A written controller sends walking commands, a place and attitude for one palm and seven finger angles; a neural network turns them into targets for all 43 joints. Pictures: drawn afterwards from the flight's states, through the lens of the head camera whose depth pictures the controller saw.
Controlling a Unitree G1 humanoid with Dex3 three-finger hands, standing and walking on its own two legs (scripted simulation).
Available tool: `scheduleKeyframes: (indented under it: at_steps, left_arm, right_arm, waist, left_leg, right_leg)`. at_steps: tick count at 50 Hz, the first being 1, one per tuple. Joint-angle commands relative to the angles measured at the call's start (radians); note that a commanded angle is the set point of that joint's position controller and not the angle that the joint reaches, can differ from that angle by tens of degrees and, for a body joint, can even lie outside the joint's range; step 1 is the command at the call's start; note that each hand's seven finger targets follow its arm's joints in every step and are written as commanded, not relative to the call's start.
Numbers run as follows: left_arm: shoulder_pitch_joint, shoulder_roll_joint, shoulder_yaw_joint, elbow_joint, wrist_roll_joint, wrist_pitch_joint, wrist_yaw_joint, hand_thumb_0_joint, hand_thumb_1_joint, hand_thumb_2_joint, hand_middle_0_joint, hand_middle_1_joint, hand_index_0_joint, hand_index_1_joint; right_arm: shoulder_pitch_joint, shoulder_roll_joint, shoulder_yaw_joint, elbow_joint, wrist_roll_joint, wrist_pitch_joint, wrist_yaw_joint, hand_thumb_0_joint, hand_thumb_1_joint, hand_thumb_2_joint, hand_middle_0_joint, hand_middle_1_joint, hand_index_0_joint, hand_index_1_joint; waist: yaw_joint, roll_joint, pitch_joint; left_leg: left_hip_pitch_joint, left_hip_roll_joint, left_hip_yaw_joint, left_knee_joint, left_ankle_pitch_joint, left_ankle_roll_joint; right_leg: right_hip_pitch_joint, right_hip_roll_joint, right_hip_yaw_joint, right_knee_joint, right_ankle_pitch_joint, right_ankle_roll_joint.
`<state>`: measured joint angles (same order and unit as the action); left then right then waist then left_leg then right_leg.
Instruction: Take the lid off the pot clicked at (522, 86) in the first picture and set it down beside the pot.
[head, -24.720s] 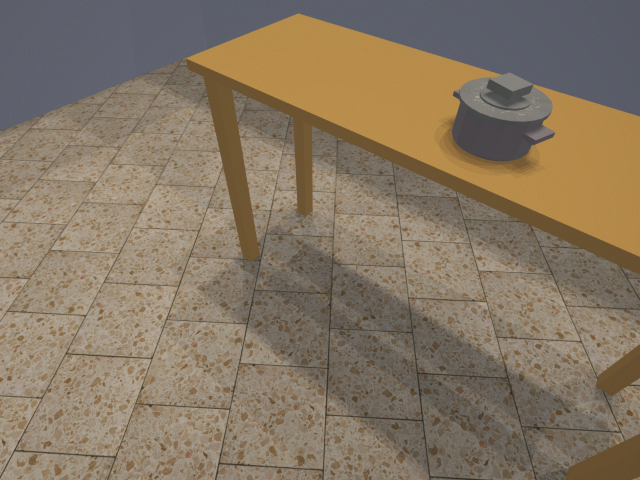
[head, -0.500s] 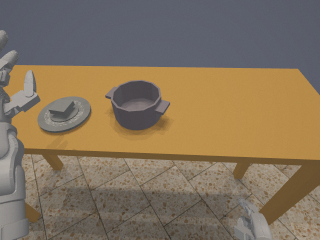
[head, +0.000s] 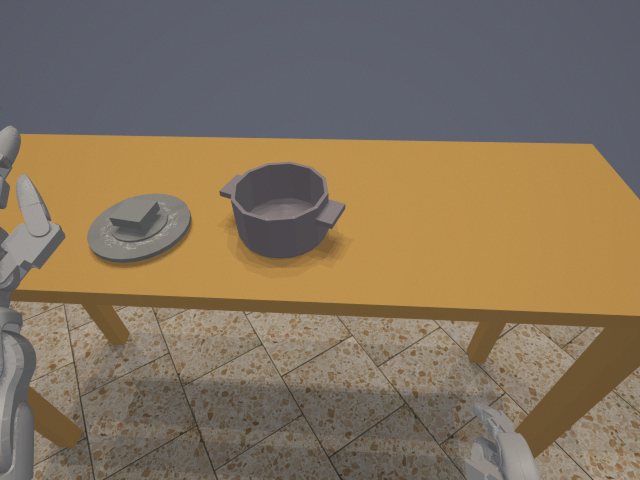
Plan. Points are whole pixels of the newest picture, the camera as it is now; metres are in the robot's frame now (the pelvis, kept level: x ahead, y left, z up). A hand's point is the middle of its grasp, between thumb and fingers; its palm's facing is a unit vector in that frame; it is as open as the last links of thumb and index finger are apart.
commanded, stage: draw the hand back to the body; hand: left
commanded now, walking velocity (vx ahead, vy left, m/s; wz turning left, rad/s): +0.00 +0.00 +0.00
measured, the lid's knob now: (135, 213) +0.46 +0.37 +0.08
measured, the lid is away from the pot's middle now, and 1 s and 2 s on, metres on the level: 0.24 0.24 0.24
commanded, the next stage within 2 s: step back with the hand held close in 0.44 s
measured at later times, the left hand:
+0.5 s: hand (21, 278) +0.18 +0.25 +0.26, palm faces +0.52 -0.80 -0.30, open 7.5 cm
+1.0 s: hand (18, 313) +0.16 +0.25 +0.24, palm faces +0.40 -0.77 -0.50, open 7.5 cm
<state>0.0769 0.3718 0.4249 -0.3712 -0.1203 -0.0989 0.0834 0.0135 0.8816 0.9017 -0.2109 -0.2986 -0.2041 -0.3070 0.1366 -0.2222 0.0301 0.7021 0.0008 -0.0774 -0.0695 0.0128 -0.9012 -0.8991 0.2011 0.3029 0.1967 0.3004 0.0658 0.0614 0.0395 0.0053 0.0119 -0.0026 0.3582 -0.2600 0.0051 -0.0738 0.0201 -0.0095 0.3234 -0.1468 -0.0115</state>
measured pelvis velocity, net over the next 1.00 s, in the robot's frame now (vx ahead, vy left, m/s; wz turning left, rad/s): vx -0.04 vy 0.03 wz -0.02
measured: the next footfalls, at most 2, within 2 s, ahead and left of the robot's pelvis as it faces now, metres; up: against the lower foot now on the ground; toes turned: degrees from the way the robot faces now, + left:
right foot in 1.94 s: -0.16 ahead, -0.12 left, +0.00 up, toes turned +2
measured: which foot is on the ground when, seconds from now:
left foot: down 0.00-1.00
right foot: down 0.00-1.00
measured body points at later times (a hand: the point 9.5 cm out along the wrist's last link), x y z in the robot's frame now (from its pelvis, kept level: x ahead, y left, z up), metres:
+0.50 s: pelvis +0.00 +0.01 +0.00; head -0.03 +0.00 +0.45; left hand +0.15 +0.30 +0.27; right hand +0.21 -0.18 -0.08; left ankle -0.03 +0.12 -0.75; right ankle +0.03 -0.11 -0.75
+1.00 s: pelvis -0.04 +0.03 -0.01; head -0.03 +0.05 +0.44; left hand +0.13 +0.29 +0.26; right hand +0.13 -0.22 -0.08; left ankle -0.03 +0.12 -0.75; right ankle +0.03 -0.11 -0.75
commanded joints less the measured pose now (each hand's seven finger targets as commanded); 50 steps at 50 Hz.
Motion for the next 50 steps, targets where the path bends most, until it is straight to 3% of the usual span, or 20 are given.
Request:
scheduleKeyframes:
  at_steps: [1,3,6,9,13,14,18,21,27,28,29,30,31,32,34,38,41,45,47,50]
  left_arm:
    - [-0.138,0.223,0.095,-0.264,-0.003,-0.062,0.004,0.0,0.9,0.9,-0.2,-0.3,-0.2,-0.3]
    - [-0.123,0.211,0.079,-0.32,0.003,-0.065,0.002,0.0,0.9,0.9,-0.2,-0.3,-0.2,-0.3]
    - [-0.04,0.214,0.101,-0.305,0.0,-0.063,0.006,0.0,0.9,0.9,-0.2,-0.3,-0.2,-0.3]
    - [-0.014,0.202,0.091,-0.358,0.001,-0.065,0.002,0.0,0.9,0.9,-0.2,-0.3,-0.2,-0.3]
    - [0.069,0.193,0.092,-0.395,0.008,-0.066,0.005,0.0,0.9,0.9,-0.2,-0.3,-0.2,-0.3]
    - [0.078,0.194,0.092,-0.432,0.008,-0.066,0.005,0.0,0.9,0.9,-0.2,-0.3,-0.2,-0.3]
    - [0.044,0.18,0.08,-0.389,0.015,-0.061,0.013,0.0,0.9,0.9,-0.2,-0.3,-0.2,-0.3]
    - [0.062,0.178,0.073,-0.425,0.019,-0.066,0.012,0.0,0.9,0.9,-0.2,-0.3,-0.2,-0.3]
    - [0.063,0.184,0.083,-0.413,0.017,-0.058,0.011,0.0,0.9,0.9,-0.2,-0.3,-0.2,-0.3]
    - [-0.121,0.366,0.231,-0.543,0.043,-0.122,0.031,0.0,0.9,0.9,-0.2,-0.3,-0.2,-0.3]
    - [-0.105,0.343,0.223,-0.495,0.042,-0.146,0.035,0.0,0.9,0.9,-0.2,-0.3,-0.2,-0.3]
    - [0.045,0.262,0.173,-0.394,0.045,-0.14,0.032,0.0,0.9,0.9,-0.2,-0.3,-0.2,-0.3]
    - [0.12,0.211,0.13,-0.364,0.05,-0.13,0.024,0.0,0.9,0.9,-0.2,-0.3,-0.2,-0.3]
    - [0.144,0.203,0.116,-0.379,0.054,-0.128,0.019,0.0,0.9,0.9,-0.2,-0.3,-0.2,-0.3]
    - [0.178,0.216,0.125,-0.42,0.054,-0.131,0.015,0.0,0.9,0.9,-0.2,-0.3,-0.2,-0.3]
    - [0.289,0.271,0.187,-0.499,0.051,-0.138,0.022,0.0,0.9,0.9,-0.2,-0.3,-0.2,-0.3]
    - [0.353,0.287,0.214,-0.567,0.045,-0.15,0.028,0.0,0.9,0.9,-0.2,-0.3,-0.2,-0.3]
    - [0.37,0.297,0.239,-0.606,0.041,-0.161,0.042,0.0,0.9,0.9,-0.2,-0.3,-0.2,-0.3]
    - [0.351,0.287,0.241,-0.59,0.04,-0.163,0.048,0.0,0.9,0.9,-0.2,-0.3,-0.2,-0.3]
    - [0.302,0.282,0.247,-0.564,0.044,-0.168,0.059,0.0,0.9,0.9,-0.2,-0.3,-0.2,-0.3]
  right_arm:
    - [-0.172,-0.098,-0.033,-0.177,-0.002,-0.066,-0.001,0.0,-0.9,-0.9,0.2,0.3,0.2,0.3]
    - [-0.171,-0.097,-0.034,-0.18,-0.003,-0.072,0.003,0.0,-0.9,-0.9,0.2,0.3,0.2,0.3]
    - [-0.164,-0.098,-0.034,-0.177,-0.007,-0.075,0.004,0.0,-0.9,-0.9,0.2,0.3,0.2,0.3]
    - [-0.168,-0.093,-0.032,-0.184,-0.004,-0.076,0.006,0.0,-0.9,-0.9,0.2,0.3,0.2,0.3]
    - [-0.161,-0.089,-0.033,-0.189,-0.01,-0.083,0.007,0.0,-0.9,-0.9,0.2,0.3,0.2,0.3]
    - [-0.167,-0.09,-0.031,-0.196,-0.007,-0.084,0.01,0.0,-0.9,-0.9,0.2,0.3,0.2,0.3]
    - [-0.156,-0.087,-0.029,-0.182,-0.007,-0.085,0.002,0.0,-0.9,-0.9,0.2,0.3,0.2,0.3]
    - [-0.156,-0.084,-0.028,-0.189,-0.01,-0.091,0.003,0.0,-0.9,-0.9,0.2,0.3,0.2,0.3]
    - [-0.156,-0.084,-0.028,-0.189,-0.009,-0.085,0.004,0.0,-0.9,-0.9,0.2,0.3,0.2,0.3]
    - [-0.131,-0.132,-0.025,-0.253,0.007,-0.061,0.008,0.0,-0.9,-0.9,0.2,0.3,0.2,0.3]
    - [-0.137,-0.11,-0.016,-0.237,0.001,-0.046,0.004,0.0,-0.9,-0.9,0.2,0.3,0.2,0.3]
    - [-0.116,-0.118,-0.029,-0.237,0.001,-0.032,0.005,0.0,-0.9,-0.9,0.2,0.3,0.2,0.3]
    - [-0.107,-0.123,-0.038,-0.247,0.005,-0.019,0.011,0.0,-0.9,-0.9,0.2,0.3,0.2,0.3]
    - [-0.101,-0.129,-0.048,-0.254,0.008,-0.004,0.016,0.0,-0.9,-0.9,0.2,0.3,0.2,0.3]
    - [-0.109,-0.134,-0.053,-0.27,0.012,0.017,0.022,0.0,-0.9,-0.9,0.2,0.3,0.2,0.3]
    - [-0.083,-0.135,-0.073,-0.307,0.022,0.051,0.023,0.0,-0.9,-0.9,0.2,0.3,0.2,0.3]
    - [-0.081,-0.132,-0.076,-0.324,0.026,0.058,0.025,0.0,-0.9,-0.9,0.2,0.3,0.2,0.3]
    - [-0.068,-0.137,-0.081,-0.332,0.026,0.039,0.023,0.0,-0.9,-0.9,0.2,0.3,0.2,0.3]
    - [-0.057,-0.142,-0.088,-0.329,0.025,0.027,0.02,0.0,-0.9,-0.9,0.2,0.3,0.2,0.3]
    - [-0.042,-0.147,-0.091,-0.323,0.026,0.003,0.015,0.0,-0.9,-0.9,0.2,0.3,0.2,0.3]
  waist:
    - [0.006,0.009,-0.133]
    - [0.004,0.034,-0.138]
    - [0.01,-0.009,-0.106]
    - [0.004,0.028,-0.089]
    - [0.015,-0.003,-0.083]
    - [0.011,0.033,-0.092]
    - [0.004,0.009,-0.037]
    - [0.01,0.028,-0.067]
    - [0.012,-0.002,-0.064]
    - [-0.036,0.009,-0.033]
    - [-0.039,0.004,-0.031]
    - [-0.044,-0.056,-0.042]
    - [-0.048,-0.073,-0.077]
    - [-0.052,-0.074,-0.113]
    - [-0.056,-0.025,-0.179]
    - [-0.057,-0.063,-0.244]
    - [-0.057,0.004,-0.256]
    - [-0.054,0.075,-0.227]
    - [-0.057,0.095,-0.191]
    - [-0.065,0.076,-0.156]
  left_leg:
    - [-0.078,0.0,0.022,-0.057,0.2,0.029]
    - [-0.073,-0.001,0.023,-0.053,0.198,0.026]
    - [-0.094,0.003,0.016,-0.055,0.188,0.027]
    - [-0.088,0.002,0.018,-0.051,0.17,0.026]
    - [-0.1,0.005,0.011,-0.053,0.17,0.023]
    - [-0.092,0.005,0.008,-0.049,0.167,0.021]
    - [-0.111,0.008,0.006,-0.057,0.132,0.02]
    - [-0.097,0.007,0.001,-0.051,0.151,0.02]
    - [-0.107,0.01,0.002,-0.051,0.157,0.02]
    - [-0.178,0.017,-0.026,-0.016,0.077,0.041]
    - [-0.191,0.01,-0.043,-0.008,0.05,0.042]
    - [-0.183,0.017,-0.047,0.005,0.079,0.044]
    - [-0.167,0.024,-0.042,0.021,0.139,0.046]
    - [-0.158,0.033,-0.038,0.032,0.198,0.046]
    - [-0.149,0.044,-0.037,0.045,0.303,0.045]
    - [-0.188,0.068,-0.051,0.072,0.429,0.042]
    - [-0.219,0.082,-0.061,0.077,0.449,0.041]
    - [-0.294,0.112,-0.09,0.041,0.402,0.047]
    - [-0.372,0.131,-0.092,0.016,0.296,0.057]
    - [-0.485,0.136,-0.107,-0.002,0.074,0.07]
  right_leg:
    - [0.098,-0.018,-0.012,-0.034,0.122,-0.022]
    - [0.094,-0.019,-0.011,-0.033,0.118,-0.022]
    - [0.084,-0.017,-0.014,-0.035,0.105,-0.023]
    - [0.07,-0.018,-0.008,-0.04,0.09,-0.024]
    - [0.069,-0.016,-0.014,-0.034,0.082,-0.024]
    - [0.072,-0.013,-0.009,-0.031,0.081,-0.027]
    - [0.035,-0.015,-0.016,-0.043,0.036,-0.027]
    - [0.048,-0.017,-0.017,-0.031,0.052,-0.029]
    - [0.05,-0.017,-0.017,-0.029,0.061,-0.028]
    - [-0.031,-0.062,0.112,-0.058,0.125,-0.025]
    - [-0.035,-0.081,0.124,-0.061,0.12,-0.032]
    - [-0.049,-0.091,0.118,-0.058,0.13,-0.028]
    - [-0.045,-0.096,0.114,-0.048,0.182,-0.023]
    - [-0.031,-0.101,0.107,-0.032,0.246,-0.019]
    - [-0.007,-0.103,0.097,0.012,0.346,-0.015]
    - [0.02,-0.104,0.073,0.066,0.408,-0.003]
    - [0.001,-0.095,0.065,0.107,0.375,0.002]
    - [-0.027,-0.06,0.037,0.175,0.241,0.014]
    - [-0.022,-0.05,0.035,0.224,0.173,0.016]
    - [-0.005,-0.049,0.045,0.266,0.116,0.013]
